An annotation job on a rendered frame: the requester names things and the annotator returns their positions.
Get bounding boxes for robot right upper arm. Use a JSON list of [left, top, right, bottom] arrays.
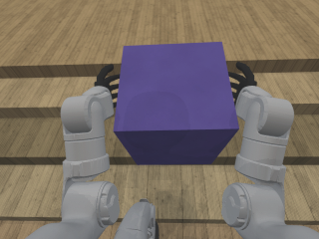
[[221, 182, 319, 239]]

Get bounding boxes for left robot shin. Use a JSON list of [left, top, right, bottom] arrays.
[[140, 198, 156, 239]]

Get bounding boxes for left robot thigh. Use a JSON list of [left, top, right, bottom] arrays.
[[114, 201, 156, 239]]

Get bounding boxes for carton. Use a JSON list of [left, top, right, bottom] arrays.
[[113, 42, 239, 165]]

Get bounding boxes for robot left upper arm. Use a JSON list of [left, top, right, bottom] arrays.
[[25, 180, 120, 239]]

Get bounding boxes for left robot forearm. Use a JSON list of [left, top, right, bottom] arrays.
[[60, 86, 115, 218]]

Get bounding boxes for robot left hand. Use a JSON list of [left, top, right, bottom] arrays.
[[94, 64, 120, 108]]

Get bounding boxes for right robot forearm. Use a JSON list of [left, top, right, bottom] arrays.
[[234, 86, 294, 216]]

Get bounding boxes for robot right hand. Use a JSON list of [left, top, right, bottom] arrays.
[[228, 62, 257, 106]]

